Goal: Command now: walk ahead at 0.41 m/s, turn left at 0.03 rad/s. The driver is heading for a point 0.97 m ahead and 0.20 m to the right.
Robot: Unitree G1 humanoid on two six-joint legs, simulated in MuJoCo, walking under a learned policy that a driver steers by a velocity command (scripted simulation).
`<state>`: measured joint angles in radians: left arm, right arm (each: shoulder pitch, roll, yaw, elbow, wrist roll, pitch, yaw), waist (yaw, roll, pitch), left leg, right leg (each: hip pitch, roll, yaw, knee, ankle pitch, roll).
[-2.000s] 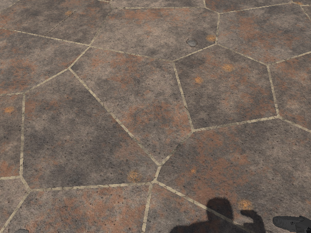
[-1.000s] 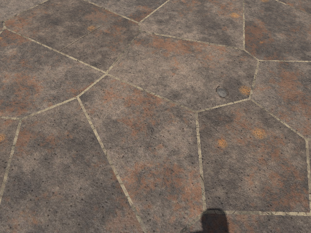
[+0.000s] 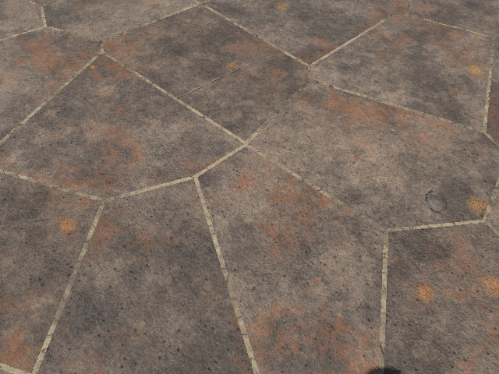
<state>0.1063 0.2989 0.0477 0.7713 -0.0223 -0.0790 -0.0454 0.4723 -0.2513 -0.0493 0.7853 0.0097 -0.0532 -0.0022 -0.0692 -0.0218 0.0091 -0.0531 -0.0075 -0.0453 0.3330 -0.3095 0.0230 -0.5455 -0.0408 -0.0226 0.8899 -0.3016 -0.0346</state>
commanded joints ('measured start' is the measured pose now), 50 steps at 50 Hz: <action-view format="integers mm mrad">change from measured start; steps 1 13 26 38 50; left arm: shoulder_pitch -178 166 218 403 125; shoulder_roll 5 148 145 10 51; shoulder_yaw -13 35 31 -19 17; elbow -110 -24 42 43 -17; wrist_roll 3 11 7 24 0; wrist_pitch -20 -7 -19 6 36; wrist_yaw -22 14 38 46 39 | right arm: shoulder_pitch -39 -112 -409 -25 -254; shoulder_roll -175 -176 -71 -296 -144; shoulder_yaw -42 -31 -4 -73 -40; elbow -72 -109 -158 -88 -39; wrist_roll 5 42 -1 -12 -27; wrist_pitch -8 -43 -38 -43 -73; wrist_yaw -10 -10 8 32 11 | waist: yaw -10 144 138 -3 72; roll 132 -101 -8 311 80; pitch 57 -75 63 -434 34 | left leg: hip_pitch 3 -720 -605 496 -95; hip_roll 189 76 120 416 225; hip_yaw -144 -51 25 -648 69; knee -176 964 324 64 -226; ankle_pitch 217 -106 441 96 386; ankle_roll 164 1 -42 321 173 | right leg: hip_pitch -57 632 413 -55 -124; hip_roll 8 -292 -129 114 -83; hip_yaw -21 595 117 81 135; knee -204 -668 -787 340 33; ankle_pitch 163 -257 280 -251 274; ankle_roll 31 -212 -172 -4 47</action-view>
